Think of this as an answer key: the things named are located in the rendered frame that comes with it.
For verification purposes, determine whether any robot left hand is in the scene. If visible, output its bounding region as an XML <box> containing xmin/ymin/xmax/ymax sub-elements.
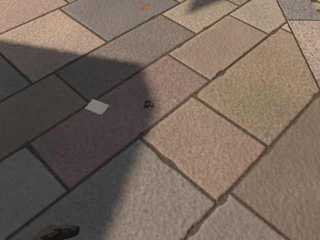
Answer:
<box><xmin>27</xmin><ymin>224</ymin><xmax>80</xmax><ymax>240</ymax></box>

